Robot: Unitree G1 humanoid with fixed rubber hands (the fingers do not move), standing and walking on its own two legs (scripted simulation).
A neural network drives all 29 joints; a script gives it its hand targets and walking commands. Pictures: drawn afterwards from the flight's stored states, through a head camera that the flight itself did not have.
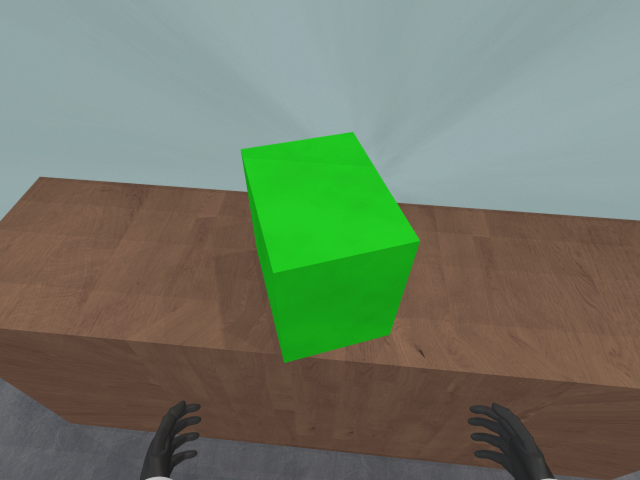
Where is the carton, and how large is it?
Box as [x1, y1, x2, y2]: [241, 132, 419, 362]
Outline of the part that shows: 352,132 241,149 257,251 284,362 389,334 419,242 412,228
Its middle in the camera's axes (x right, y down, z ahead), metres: +0.00 +0.01 +0.66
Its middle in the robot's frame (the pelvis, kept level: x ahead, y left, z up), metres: +0.48 +0.05 -0.03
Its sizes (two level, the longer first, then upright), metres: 0.259 0.194 0.256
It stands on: a pedestal, 0.62 m high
